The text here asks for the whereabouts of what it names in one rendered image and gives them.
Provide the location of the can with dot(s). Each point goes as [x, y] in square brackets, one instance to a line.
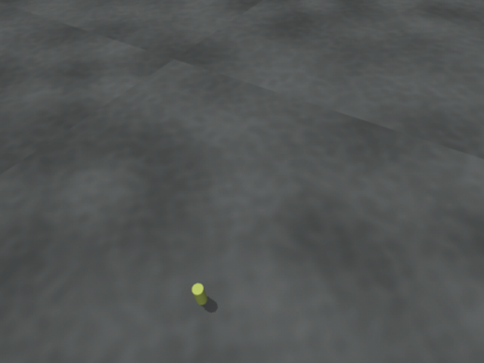
[199, 294]

